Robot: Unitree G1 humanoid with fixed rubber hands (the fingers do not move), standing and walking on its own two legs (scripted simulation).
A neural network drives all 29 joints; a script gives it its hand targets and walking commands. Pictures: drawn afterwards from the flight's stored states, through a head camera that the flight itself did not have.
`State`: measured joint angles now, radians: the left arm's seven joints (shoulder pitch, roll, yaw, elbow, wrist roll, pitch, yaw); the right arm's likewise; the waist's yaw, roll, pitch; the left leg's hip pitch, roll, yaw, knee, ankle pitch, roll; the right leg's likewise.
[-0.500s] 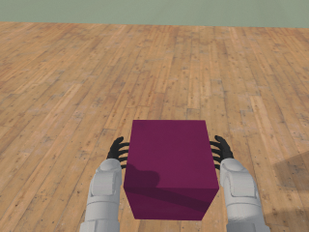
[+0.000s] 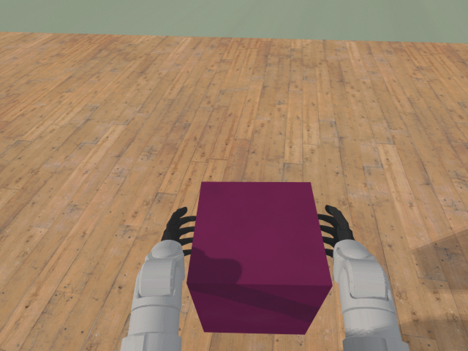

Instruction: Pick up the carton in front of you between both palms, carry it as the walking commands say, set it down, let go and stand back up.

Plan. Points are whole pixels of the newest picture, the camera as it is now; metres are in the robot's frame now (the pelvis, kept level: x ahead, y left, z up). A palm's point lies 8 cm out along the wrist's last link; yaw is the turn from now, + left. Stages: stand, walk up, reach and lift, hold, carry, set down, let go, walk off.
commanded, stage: hold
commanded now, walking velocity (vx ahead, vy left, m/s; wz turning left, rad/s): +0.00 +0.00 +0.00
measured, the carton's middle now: (254, 260) +0.31 +0.00 -0.04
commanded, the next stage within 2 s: set down in 0.28 s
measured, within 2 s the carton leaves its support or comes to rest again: neither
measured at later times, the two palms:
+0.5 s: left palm (160, 261) +0.26 +0.16 +0.04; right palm (333, 247) +0.29 -0.13 +0.05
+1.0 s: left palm (187, 272) +0.35 +0.16 -0.17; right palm (310, 271) +0.35 -0.14 -0.17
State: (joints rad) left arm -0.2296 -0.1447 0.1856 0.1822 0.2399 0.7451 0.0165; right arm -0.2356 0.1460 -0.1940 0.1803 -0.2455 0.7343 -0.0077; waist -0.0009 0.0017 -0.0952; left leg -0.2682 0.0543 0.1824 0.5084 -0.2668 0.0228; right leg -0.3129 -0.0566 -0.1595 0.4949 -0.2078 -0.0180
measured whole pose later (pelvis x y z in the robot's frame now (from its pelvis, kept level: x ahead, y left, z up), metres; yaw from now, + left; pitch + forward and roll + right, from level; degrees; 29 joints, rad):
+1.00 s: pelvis -0.06 +0.00 -0.09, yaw +7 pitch +24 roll -1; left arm -0.79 -0.08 0.39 0.62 0.26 0.20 0.02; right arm -0.72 0.13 -0.51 0.49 -0.29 0.21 0.01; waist -0.06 0.04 0.15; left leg -1.13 -0.06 -0.02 1.05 -0.34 0.03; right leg -1.12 0.03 0.00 1.03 -0.32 0.00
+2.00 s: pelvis -0.09 +0.00 -0.32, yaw +6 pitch +45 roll -3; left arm -1.45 0.16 0.30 0.96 0.21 0.33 0.07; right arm -1.25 -0.02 -0.65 0.67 -0.25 0.34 -0.04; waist -0.13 0.04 0.11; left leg -2.15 -0.12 0.00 1.89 -0.52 0.03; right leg -2.14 0.04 0.01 1.87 -0.51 0.04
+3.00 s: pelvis -0.09 +0.01 -0.40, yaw +4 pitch +35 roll -5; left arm -1.66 0.30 0.11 1.19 0.05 0.23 0.05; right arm -1.38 -0.15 -0.59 0.82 -0.12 0.26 0.02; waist -0.14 0.04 0.42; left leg -2.23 -0.11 0.02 2.24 -0.61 0.06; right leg -2.19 0.05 -0.01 2.18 -0.61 0.07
